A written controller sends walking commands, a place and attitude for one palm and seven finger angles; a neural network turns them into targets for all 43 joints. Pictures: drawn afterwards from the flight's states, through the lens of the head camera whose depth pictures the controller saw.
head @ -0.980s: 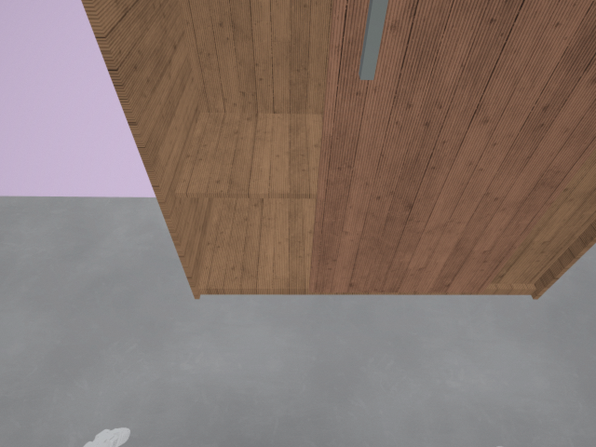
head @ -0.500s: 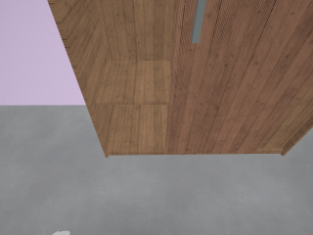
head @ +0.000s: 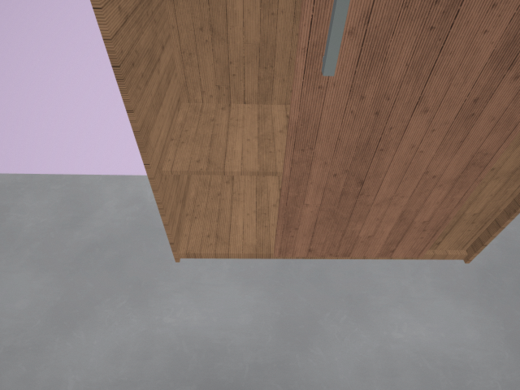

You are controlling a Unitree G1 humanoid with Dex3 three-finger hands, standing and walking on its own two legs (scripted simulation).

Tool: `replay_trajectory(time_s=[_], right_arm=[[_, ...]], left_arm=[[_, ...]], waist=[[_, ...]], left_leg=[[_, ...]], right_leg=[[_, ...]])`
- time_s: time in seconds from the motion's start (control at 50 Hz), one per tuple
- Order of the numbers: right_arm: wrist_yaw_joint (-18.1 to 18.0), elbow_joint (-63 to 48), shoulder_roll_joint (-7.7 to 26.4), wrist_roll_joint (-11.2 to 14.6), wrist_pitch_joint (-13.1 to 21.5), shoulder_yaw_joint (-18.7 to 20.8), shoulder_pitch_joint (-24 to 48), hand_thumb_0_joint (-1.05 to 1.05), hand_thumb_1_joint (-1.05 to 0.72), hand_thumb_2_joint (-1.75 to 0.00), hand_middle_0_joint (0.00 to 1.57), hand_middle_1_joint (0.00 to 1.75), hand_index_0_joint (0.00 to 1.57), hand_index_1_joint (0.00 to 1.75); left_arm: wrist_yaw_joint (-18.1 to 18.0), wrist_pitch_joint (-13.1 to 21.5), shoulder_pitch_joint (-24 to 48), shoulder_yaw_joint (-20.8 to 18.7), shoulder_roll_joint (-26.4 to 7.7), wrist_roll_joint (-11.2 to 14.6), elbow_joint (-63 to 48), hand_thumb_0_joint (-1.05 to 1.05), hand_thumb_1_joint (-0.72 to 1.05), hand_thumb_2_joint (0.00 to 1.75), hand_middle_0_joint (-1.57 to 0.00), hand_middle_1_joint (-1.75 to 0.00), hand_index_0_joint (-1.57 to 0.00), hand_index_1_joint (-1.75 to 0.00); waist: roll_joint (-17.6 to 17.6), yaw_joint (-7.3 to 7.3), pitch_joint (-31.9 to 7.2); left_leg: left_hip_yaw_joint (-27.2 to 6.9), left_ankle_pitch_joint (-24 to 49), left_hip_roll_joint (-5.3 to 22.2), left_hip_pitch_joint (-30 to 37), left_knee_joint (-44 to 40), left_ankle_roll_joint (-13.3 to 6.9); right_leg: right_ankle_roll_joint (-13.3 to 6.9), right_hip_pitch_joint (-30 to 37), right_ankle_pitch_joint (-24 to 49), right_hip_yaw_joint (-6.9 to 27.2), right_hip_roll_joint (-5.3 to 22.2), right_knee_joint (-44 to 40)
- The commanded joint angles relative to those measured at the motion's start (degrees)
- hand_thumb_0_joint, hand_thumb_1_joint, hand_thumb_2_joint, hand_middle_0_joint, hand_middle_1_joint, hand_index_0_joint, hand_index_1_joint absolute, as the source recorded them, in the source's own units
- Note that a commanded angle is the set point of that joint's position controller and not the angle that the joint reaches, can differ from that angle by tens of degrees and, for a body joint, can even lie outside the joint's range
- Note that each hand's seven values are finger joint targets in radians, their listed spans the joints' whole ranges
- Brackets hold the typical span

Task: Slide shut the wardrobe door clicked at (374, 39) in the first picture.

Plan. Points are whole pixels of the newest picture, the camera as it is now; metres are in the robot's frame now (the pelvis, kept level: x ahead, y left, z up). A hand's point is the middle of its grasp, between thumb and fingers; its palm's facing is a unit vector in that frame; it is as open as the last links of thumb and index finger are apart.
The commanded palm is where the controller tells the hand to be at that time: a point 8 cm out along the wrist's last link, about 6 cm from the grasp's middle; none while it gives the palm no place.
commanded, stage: look at it before walking up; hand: right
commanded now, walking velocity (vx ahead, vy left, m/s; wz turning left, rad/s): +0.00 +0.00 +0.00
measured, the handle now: (336, 12) +0.76 -0.10 +0.26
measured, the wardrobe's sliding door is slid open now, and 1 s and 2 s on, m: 0.42 0.42 0.42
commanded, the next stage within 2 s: take the last steps up to it in 0.46 s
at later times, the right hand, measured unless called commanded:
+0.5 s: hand out of the picture +0.07 -0.24 -0.16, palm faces -0.02 +0.94 -0.33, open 7.4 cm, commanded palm none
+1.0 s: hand out of the picture +0.06 -0.20 -0.19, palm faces -0.04 +0.99 -0.15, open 7.4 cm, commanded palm none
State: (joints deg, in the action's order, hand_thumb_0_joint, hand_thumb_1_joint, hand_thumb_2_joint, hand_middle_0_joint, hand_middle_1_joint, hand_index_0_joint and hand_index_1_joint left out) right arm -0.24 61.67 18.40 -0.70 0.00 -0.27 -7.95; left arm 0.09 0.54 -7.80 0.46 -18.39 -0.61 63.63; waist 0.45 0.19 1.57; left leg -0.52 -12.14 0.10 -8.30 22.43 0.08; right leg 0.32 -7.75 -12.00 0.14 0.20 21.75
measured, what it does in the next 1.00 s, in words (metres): lifts its left foot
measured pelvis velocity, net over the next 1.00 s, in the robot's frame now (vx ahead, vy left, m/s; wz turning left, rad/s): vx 0.08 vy -0.02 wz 0.05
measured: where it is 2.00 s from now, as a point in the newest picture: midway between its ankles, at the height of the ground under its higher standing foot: outside the picture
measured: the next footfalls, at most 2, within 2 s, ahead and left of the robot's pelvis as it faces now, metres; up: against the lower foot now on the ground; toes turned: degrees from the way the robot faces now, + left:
left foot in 1.24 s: +0.31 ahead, +0.11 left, +0.00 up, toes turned +11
right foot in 1.58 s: +0.36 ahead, -0.10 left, +0.00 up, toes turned -3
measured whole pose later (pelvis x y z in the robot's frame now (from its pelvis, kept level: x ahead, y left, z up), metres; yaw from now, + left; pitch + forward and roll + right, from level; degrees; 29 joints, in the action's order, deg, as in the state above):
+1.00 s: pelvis +0.08 -0.02 -0.01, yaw +3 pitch -1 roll +1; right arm 0.8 64.7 10.8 -1.4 -0.9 1.8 -20.0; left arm -1.3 4.2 -23.3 -0.1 -9.1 -1.4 64.4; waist -1.5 1.6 0.6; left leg 1.9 -26.5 0.6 -20.9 55.8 -1.7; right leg -1.6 -3.4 -22.8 -4.6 1.1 26.7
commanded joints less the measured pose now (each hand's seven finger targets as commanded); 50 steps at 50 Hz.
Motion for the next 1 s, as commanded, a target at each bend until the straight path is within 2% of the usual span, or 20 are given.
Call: replay_trajectory(time_s=[0.0,0.18,0.3,0.38,0.56,0.58,0.6,0.64,0.68,0.72,0.76,0.78,0.82,0.84,0.86,0.88,0.9,0.92,0.94,0.98], right_arm=[[-0.68,-3.66,11.53,0.06,1.44,2.27,1.99,0.0,-0.9,-0.9,0.2,0.3,0.2,0.3],[-0.62,-3.46,11.55,0.16,1.57,2.25,1.72,0.0,-0.9,-0.9,0.2,0.3,0.2,0.3],[-0.68,-3.32,11.46,0.07,1.63,2.32,1.35,0.0,-0.9,-0.9,0.2,0.3,0.2,0.3],[-0.62,-3.04,11.47,0.11,1.57,2.24,1.27,0.0,-0.9,-0.9,0.2,0.3,0.2,0.3],[-0.6,-2.97,11.45,0.1,1.54,2.3,1.25,0.0,-0.9,-0.9,0.2,0.3,0.2,0.3],[-0.71,-1.94,7.7,0.2,1.16,1.57,-0.75,0.0,-0.9,-0.9,0.2,0.3,0.2,0.3],[-0.81,-1.18,5.1,0.04,0.62,1.06,-2.98,0.0,-0.9,-0.9,0.2,0.3,0.2,0.3],[-0.34,-0.81,5.87,-0.27,-0.04,1.39,-4.8,0.0,-0.9,-0.9,0.2,0.3,0.2,0.3],[0.04,-1.11,6.58,-0.38,-0.23,2.09,-6.47,0.0,-0.9,-0.9,0.2,0.3,0.2,0.3],[0.08,-1.21,7.03,-0.39,-0.11,2.84,-8.63,0.0,-0.9,-0.9,0.2,0.3,0.2,0.3],[0.06,-1.59,6.84,-0.25,0.39,3.37,-9.61,0.0,-0.9,-0.9,0.2,0.3,0.2,0.3],[0.07,-1.84,6.27,-0.19,0.66,3.53,-9.69,0.0,-0.9,-0.9,0.2,0.3,0.2,0.3],[0.27,-2.39,4.04,-0.17,0.86,3.51,-8.52,0.0,-0.9,-0.9,0.2,0.3,0.2,0.3],[0.44,-2.88,2.03,-0.23,0.87,3.28,-7.73,0.0,-0.9,-0.9,0.2,0.3,0.2,0.3],[0.67,-4.0,-0.9,-0.3,1.04,2.89,-6.19,0.0,-0.9,-0.9,0.2,0.3,0.2,0.3],[0.44,-6.22,-1.89,-0.58,1.8,2.53,-2.03,0.0,-0.9,-0.9,0.2,0.3,0.2,0.3],[0.28,-6.65,-0.47,-0.78,2.23,2.96,-0.39,0.0,-0.9,-0.9,0.2,0.3,0.2,0.3],[0.42,-6.15,-1.28,-0.68,2.53,3.21,-1.44,0.0,-0.9,-0.9,0.2,0.3,0.2,0.3],[0.77,-5.61,-2.38,-0.59,2.66,3.37,-1.71,0.0,-0.9,-0.9,0.2,0.3,0.2,0.3],[1.39,-5.34,-4.55,-0.48,2.12,3.31,-2.26,0.0,-0.9,-0.9,0.2,0.3,0.2,0.3]], left_arm=[[-0.86,1.02,2.34,-2.21,-11.25,0.04,-3.35,0.0,0.9,0.9,-0.2,-0.3,-0.2,-0.3],[-0.93,1.19,2.57,-2.15,-11.36,0.0,-3.18,0.0,0.9,0.9,-0.2,-0.3,-0.2,-0.3],[-0.95,1.04,2.46,-2.21,-11.16,0.08,-3.11,0.0,0.9,0.9,-0.2,-0.3,-0.2,-0.3],[-0.98,1.08,2.53,-2.15,-11.33,0.03,-2.99,0.0,0.9,0.9,-0.2,-0.3,-0.2,-0.3],[-1.06,1.14,2.35,-2.02,-11.39,0.07,-2.92,0.0,0.9,0.9,-0.2,-0.3,-0.2,-0.3],[-0.92,0.78,0.88,-1.16,-7.57,-0.14,-2.04,0.0,0.9,0.9,-0.2,-0.3,-0.2,-0.3],[-0.73,0.21,-1.27,-0.51,-4.62,-0.28,-1.33,0.0,0.9,0.9,-0.2,-0.3,-0.2,-0.3],[-0.43,-0.3,-2.66,-0.66,-4.3,-0.68,-1.11,0.0,0.9,0.9,-0.2,-0.3,-0.2,-0.3],[-0.29,-0.34,-3.37,-0.91,-3.8,-0.94,-1.47,0.0,0.9,0.9,-0.2,-0.3,-0.2,-0.3],[-0.3,-0.06,-4.5,-1.11,-3.1,-0.97,-2.07,0.0,0.9,0.9,-0.2,-0.3,-0.2,-0.3],[-0.36,0.63,-6.03,-1.37,-2.19,-0.88,-2.34,0.0,0.9,0.9,-0.2,-0.3,-0.2,-0.3],[-0.4,1.03,-7.56,-1.47,-1.62,-0.75,-2.29,0.0,0.9,0.9,-0.2,-0.3,-0.2,-0.3],[-0.51,1.62,-11.76,-1.77,-0.92,-0.54,-1.23,0.0,0.9,0.9,-0.2,-0.3,-0.2,-0.3],[-0.71,1.97,-15.06,-2.11,-2.12,-0.64,-0.14,0.0,0.9,0.9,-0.2,-0.3,-0.2,-0.3],[-1.02,2.33,-20.42,-3.11,-5.22,-1.02,1.48,0.0,0.9,0.9,-0.2,-0.3,-0.2,-0.3],[-1.67,2.78,-25.51,-3.55,-5.63,-1.13,2.47,0.0,0.9,0.9,-0.2,-0.3,-0.2,-0.3],[-2.11,3.1,-26.9,-3.13,-3.85,-0.78,2.93,0.0,0.9,0.9,-0.2,-0.3,-0.2,-0.3],[-2.46,3.56,-26.4,-2.59,-1.81,-0.72,2.56,0.0,0.9,0.9,-0.2,-0.3,-0.2,-0.3],[-2.62,3.91,-24.95,-2.38,-0.79,-0.74,2.17,0.0,0.9,0.9,-0.2,-0.3,-0.2,-0.3],[-2.76,4.31,-23.18,-2.43,0.21,-0.72,1.53,0.0,0.9,0.9,-0.2,-0.3,-0.2,-0.3]], waist=[[-1.53,-0.16,-2.36],[-0.39,-0.15,-2.89],[-1.21,-0.13,-2.8],[-0.27,-0.12,-2.39],[-0.59,-0.23,-2.07],[-1.17,-0.27,-3.16],[-2.17,-0.29,-3.44],[-3.68,-0.81,0.29],[-5.66,-1.13,3.13],[-8.57,-1.4,4.08],[-8.21,-0.85,5.51],[-6.49,-0.13,5.3],[-3.16,1.63,6.89],[3.22,2.82,7.29],[13.56,4.69,7.22],[16.16,6.37,9.27],[11.82,6.14,9.81],[7.61,5.13,8.72],[5.29,4.18,8.1],[5.78,2.45,8.21]], left_leg=[[-5.88,4.97,6.35,-0.45,-4.35,-1.57],[-5.99,6.68,6.47,-0.24,-4.48,-1.64],[-6.08,7.22,6.42,-0.16,-4.81,-1.64],[-6.05,6.49,6.37,-0.34,-5.07,-1.55],[-5.93,7.22,6.27,0.09,-5.18,-1.47],[-5.53,4.25,6.39,0.47,-5.38,-0.96],[-5.86,-2.45,6.04,0.37,-5.29,-0.78],[-8.39,-15.97,6.3,-1.55,-7.15,-1.71],[-11.65,-22.98,7.26,-2.95,-8.75,-3.34],[-15.21,-26.44,9.73,-2.26,-10.29,-5.71],[-16.69,-23.54,11.57,-3.07,-9.97,-7.86],[-15.7,-20.36,11.13,-4.15,-8.08,-8.18],[-10.23,-15.89,7.33,-9.24,-2.06,-6.8],[-5.7,-13.57,3.2,-14.16,5.57,-5.02],[2.61,-12.57,-1.88,-21.43,19.91,-2.72],[3.44,-19.39,-2.04,-31.65,30.22,-1.98],[0.26,-18.75,1.2,-35.06,35.64,-2.19],[-0.23,-17.03,2.67,-35.61,38.87,-2.0],[0.09,-15.68,4.1,-34.72,39.76,-1.87],[2.12,-11.61,4.72,-32.01,37.94,-1.22]], right_leg=[[-1.66,-0.54,6.2,5.5,6.0,-3.68],[-1.54,0.31,7.41,5.32,6.18,-3.94],[-1.46,0.49,7.41,5.23,6.24,-3.73],[-1.41,0.54,6.83,5.2,6.25,-4.3],[-1.39,0.38,7.38,5.19,6.4,-4.58],[-0.94,0.79,5.2,4.38,6.25,-4.09],[-0.64,0.29,0.31,3.67,5.61,-2.87],[-0.76,-4.24,-11.0,2.41,3.7,-0.98],[-0.72,-8.25,-14.96,1.09,2.28,1.91],[-0.73,-11.34,-14.67,-1.48,1.49,7.62],[-0.89,-11.46,-12.24,-2.83,2.05,10.33],[-1.1,-9.41,-11.32,-2.83,2.33,8.92],[-2.0,-4.67,-11.55,-1.27,3.39,4.37],[-3.7,0.0,-11.52,4.56,6.87,-0.51],[-7.43,5.18,-12.4,15.84,15.02,-7.43],[-11.5,10.93,-1.86,23.83,20.52,-11.28],[-13.63,13.33,9.7,23.59,22.38,-9.33],[-14.14,14.46,20.01,20.25,21.9,-7.44],[-13.58,14.1,25.28,16.06,20.69,-6.43],[-11.7,11.28,24.98,9.61,17.42,-7.69]])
